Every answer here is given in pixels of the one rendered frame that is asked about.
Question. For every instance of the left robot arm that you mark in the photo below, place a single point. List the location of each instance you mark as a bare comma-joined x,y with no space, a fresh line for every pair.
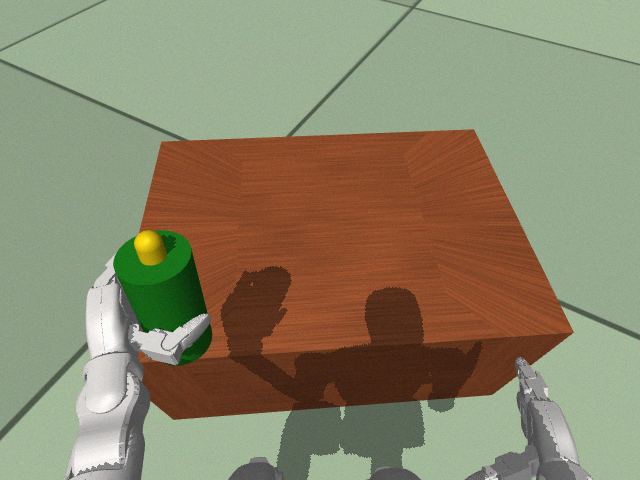
111,408

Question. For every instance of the left robot hand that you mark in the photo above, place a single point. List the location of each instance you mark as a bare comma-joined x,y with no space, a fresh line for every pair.
112,326

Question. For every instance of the bottle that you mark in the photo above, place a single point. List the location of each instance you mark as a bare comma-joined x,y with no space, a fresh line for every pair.
158,274

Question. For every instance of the right robot hand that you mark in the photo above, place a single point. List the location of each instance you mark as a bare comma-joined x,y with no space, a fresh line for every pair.
543,424

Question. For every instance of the right robot arm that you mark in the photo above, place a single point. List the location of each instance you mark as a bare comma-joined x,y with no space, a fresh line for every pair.
561,470

